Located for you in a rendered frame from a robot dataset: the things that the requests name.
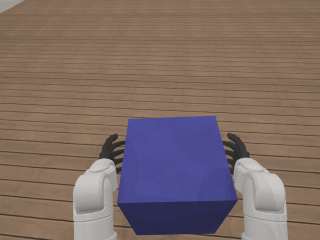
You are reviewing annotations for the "robot right hand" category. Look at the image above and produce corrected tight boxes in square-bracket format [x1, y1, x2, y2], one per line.
[222, 133, 250, 175]

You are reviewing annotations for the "robot left forearm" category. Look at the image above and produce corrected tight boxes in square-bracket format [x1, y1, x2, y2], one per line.
[73, 158, 118, 240]

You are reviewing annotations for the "carton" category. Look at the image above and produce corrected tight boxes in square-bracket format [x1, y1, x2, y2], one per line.
[117, 115, 238, 235]

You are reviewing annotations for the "robot right forearm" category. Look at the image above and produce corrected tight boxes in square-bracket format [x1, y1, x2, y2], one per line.
[233, 157, 288, 240]

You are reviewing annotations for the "robot left hand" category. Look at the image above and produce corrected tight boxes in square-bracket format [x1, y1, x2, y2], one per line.
[99, 133, 126, 173]

